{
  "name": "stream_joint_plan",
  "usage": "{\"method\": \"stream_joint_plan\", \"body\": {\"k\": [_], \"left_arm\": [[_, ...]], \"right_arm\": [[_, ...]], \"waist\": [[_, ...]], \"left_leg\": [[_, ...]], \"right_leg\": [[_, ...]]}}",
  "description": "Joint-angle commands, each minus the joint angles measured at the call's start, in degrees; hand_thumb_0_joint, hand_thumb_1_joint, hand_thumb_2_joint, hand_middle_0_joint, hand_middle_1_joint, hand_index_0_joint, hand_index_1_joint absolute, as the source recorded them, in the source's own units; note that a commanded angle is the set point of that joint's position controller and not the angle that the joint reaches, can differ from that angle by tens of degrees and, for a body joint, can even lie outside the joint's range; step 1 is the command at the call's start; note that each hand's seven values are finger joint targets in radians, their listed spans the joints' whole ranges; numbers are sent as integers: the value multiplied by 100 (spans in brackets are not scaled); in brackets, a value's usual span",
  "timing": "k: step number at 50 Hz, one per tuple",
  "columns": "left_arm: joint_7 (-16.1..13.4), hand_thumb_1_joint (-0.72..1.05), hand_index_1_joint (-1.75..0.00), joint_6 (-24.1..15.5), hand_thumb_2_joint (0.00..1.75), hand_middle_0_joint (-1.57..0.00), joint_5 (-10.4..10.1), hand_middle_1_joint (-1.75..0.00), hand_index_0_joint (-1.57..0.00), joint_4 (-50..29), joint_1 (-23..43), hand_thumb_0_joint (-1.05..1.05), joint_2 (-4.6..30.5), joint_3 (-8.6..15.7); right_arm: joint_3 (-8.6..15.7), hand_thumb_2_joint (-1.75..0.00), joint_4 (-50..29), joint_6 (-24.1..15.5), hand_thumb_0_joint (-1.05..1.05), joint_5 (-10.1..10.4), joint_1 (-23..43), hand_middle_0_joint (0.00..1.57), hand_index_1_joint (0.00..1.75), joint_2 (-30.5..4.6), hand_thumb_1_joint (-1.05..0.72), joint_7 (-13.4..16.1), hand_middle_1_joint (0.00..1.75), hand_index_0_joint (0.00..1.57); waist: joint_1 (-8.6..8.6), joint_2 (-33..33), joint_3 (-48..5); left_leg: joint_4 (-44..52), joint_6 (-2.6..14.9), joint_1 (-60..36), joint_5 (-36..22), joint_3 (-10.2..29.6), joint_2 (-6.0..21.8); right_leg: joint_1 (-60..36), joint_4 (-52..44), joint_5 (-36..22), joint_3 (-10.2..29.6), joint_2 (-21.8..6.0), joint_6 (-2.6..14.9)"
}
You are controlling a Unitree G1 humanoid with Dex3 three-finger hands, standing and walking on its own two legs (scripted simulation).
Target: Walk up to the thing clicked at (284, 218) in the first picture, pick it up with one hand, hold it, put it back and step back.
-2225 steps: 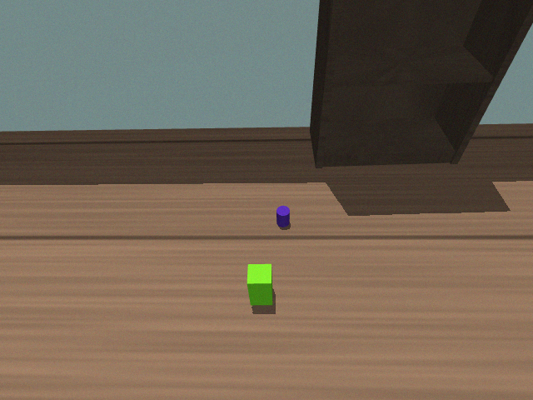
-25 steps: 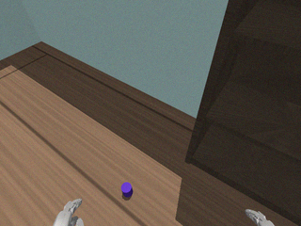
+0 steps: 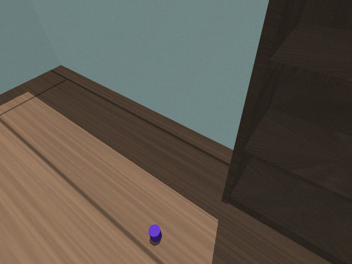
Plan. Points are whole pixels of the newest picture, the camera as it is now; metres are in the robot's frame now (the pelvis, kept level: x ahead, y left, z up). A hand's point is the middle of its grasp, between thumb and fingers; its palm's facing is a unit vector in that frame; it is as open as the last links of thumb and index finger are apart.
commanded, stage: stand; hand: left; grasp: from above
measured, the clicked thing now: (155, 233) +0.44 +0.19 -0.73
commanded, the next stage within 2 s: step back in 1.82 s
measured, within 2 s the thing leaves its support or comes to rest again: neither
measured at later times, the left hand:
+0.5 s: hand out of the picture +0.04 +0.23 -0.16, palm faces +0.04 -0.94 -0.33, open 7.3 cm
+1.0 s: hand out of the picture +0.07 +0.23 -0.15, palm faces +0.03 -0.94 -0.33, open 7.3 cm
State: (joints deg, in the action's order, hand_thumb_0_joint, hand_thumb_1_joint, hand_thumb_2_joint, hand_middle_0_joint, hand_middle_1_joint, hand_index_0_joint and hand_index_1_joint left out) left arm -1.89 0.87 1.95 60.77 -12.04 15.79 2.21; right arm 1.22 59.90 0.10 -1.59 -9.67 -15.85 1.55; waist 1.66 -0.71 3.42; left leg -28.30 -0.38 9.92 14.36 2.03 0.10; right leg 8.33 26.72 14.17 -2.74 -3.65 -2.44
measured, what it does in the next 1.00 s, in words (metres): stands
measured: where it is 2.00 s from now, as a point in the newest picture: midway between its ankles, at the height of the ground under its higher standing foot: outside the picture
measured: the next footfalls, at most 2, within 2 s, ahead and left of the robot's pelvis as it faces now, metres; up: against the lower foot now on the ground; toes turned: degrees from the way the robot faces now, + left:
none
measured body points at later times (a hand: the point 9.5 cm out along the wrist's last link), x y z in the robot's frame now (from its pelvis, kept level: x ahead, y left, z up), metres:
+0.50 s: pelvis -0.01 -0.01 +0.01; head -0.01 -0.01 +0.46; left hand +0.04 +0.28 -0.13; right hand +0.05 -0.30 -0.13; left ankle +0.02 +0.12 -0.74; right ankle +0.01 -0.15 -0.74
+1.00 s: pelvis +0.01 -0.02 +0.01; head +0.02 -0.02 +0.46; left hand +0.07 +0.28 -0.13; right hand +0.08 -0.30 -0.13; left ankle +0.02 +0.12 -0.74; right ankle +0.01 -0.15 -0.74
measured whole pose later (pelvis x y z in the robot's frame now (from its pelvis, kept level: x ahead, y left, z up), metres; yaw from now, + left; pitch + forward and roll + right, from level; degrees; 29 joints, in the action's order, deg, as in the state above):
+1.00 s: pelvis +0.01 -0.02 +0.01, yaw +0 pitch -3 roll +0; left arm -0.6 -0.1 1.0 66.2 -6.7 17.3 2.1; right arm -0.1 64.6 -0.2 -1.1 -7.3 -18.1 1.0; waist 0.8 -1.1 3.8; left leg -20.2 -1.7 6.2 10.8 2.6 1.3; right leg 5.0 19.7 11.3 -3.5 -2.4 -1.3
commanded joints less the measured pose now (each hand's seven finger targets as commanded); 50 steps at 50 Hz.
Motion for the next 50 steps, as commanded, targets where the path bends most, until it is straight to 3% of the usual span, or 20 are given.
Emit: {"method": "stream_joint_plan", "body": {"k": [1,6,8,14,23,31,34,42,47,50], "left_arm": [[-56,90,-30,-143,90,-20,-7,-30,-20,-144,271,0,1132,201],[-43,90,-30,-166,90,-20,-9,-30,-20,24,328,0,1155,181],[-38,90,-30,-181,90,-20,-13,-30,-20,40,391,0,1218,192],[-17,90,-30,-175,90,-20,-33,-30,-20,148,478,0,1297,198],[18,90,-30,-194,90,-20,-61,-30,-20,192,578,0,1326,204],[43,90,-30,-170,90,-20,-70,-30,-20,243,610,0,1358,186],[49,90,-30,-185,90,-20,-87,-30,-20,261,596,0,1321,184],[53,90,-30,-189,90,-20,-98,-30,-20,249,684,0,1355,189],[61,90,-30,-193,90,-20,-106,-30,-20,265,682,0,1333,163],[60,90,-30,-193,90,-20,-104,-30,-20,278,675,0,1334,169]], "right_arm": [[256,-90,-213,-121,0,18,204,20,30,-1127,-90,52,30,20],[244,-90,-100,-106,0,27,297,20,30,-1136,-90,14,30,20],[242,-90,-66,-105,0,28,330,20,30,-1138,-90,10,30,20],[211,-90,41,-81,0,21,274,20,30,-1147,-90,-12,30,20],[187,-90,103,-105,0,31,317,20,30,-1270,-90,-13,30,20],[154,-90,163,-89,0,48,298,20,30,-1286,-90,-18,30,20],[129,-90,168,-109,0,45,315,20,30,-1267,-90,-13,30,20],[111,-90,166,-151,0,50,330,20,30,-1342,-90,0,30,20],[100,-90,207,-136,0,67,350,20,30,-1346,-90,-13,30,20],[88,-90,192,-136,0,63,418,20,30,-1317,-90,-7,30,20]], "waist": [[-92,-37,-89],[-72,41,16],[-86,112,-45],[-108,13,76],[-93,-59,-112],[-98,-19,-5],[-91,-38,-206],[-115,28,-344],[-106,65,-239],[-110,53,-329]], "left_leg": [[892,215,127,-379,576,491],[1002,179,70,-284,569,489],[976,177,-41,-506,537,496],[1066,157,77,-215,507,484],[1090,168,-16,-515,511,558],[1172,149,107,-308,517,552],[1113,171,-70,-682,487,596],[1077,140,-312,-1415,464,643],[1102,136,-229,-1239,466,642],[1065,140,-294,-1412,428,631]], "right_leg": [[-163,-690,-386,406,-295,264],[-176,-896,-197,400,-311,232],[-163,-963,-273,434,-338,238],[-172,-1092,-12,475,-345,243],[-345,-1092,-353,488,-376,263],[-311,-1115,-123,468,-340,274],[-398,-1062,-545,472,-381,290],[-423,-974,-1028,418,-392,276],[-432,-1062,-842,408,-375,258],[-462,-1007,-1107,394,-391,249]]}}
